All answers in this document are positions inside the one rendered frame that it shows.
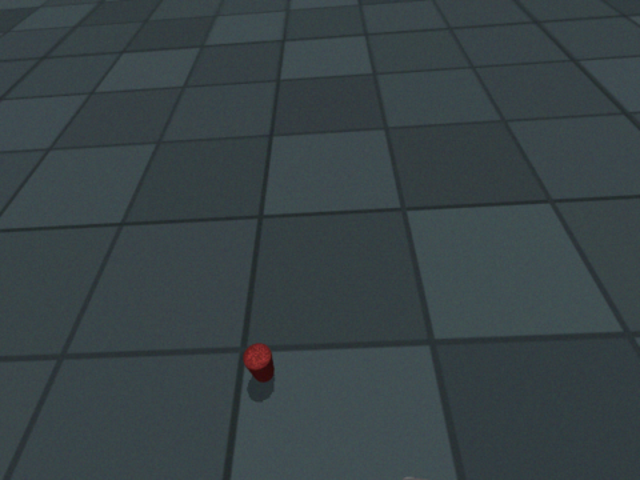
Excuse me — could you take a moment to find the cup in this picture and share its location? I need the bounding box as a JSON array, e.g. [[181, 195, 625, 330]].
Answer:
[[243, 343, 274, 382]]

